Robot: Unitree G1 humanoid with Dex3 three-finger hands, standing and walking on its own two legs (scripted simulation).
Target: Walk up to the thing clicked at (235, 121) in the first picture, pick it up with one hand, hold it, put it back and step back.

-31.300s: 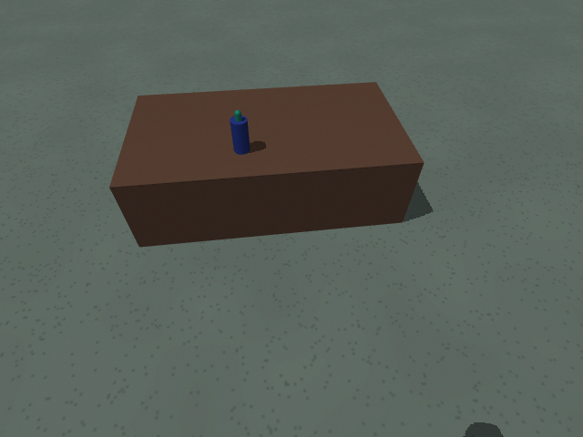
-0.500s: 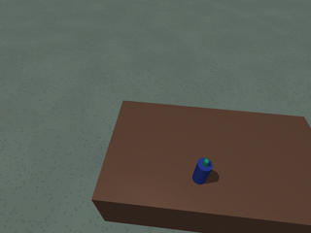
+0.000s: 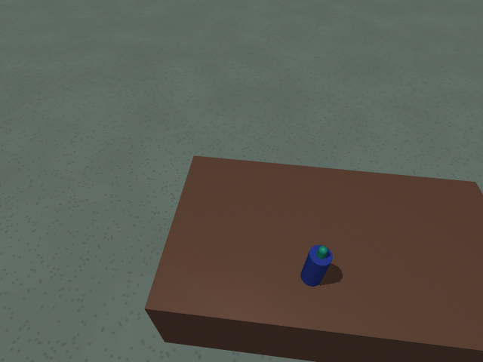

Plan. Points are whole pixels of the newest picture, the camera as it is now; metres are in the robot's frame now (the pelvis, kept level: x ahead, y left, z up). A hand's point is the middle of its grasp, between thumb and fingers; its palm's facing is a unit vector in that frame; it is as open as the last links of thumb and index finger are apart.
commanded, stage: stand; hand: right
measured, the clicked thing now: (317, 263) +0.48 -0.21 -0.33
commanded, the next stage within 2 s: step back in 0.68 s
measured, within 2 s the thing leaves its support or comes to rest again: neither
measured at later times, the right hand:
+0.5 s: hand out of the picture +0.08 -0.26 -0.15, palm faces -0.02 +0.93 -0.36, open 7.4 cm
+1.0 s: hand out of the picture +0.07 -0.30 -0.19, palm faces -0.03 +0.93 -0.35, open 7.4 cm
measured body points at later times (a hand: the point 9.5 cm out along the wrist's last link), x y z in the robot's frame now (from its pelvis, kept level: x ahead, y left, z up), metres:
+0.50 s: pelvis +0.00 +0.00 +0.00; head +0.01 +0.00 +0.45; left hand +0.06 +0.29 -0.14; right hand +0.08 -0.30 -0.13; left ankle +0.03 +0.11 -0.75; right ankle -0.06 -0.14 -0.75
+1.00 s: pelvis -0.07 -0.04 -0.03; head -0.01 -0.06 +0.41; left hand -0.01 +0.29 -0.14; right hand +0.07 -0.35 -0.16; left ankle +0.02 +0.11 -0.74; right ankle -0.09 -0.14 -0.75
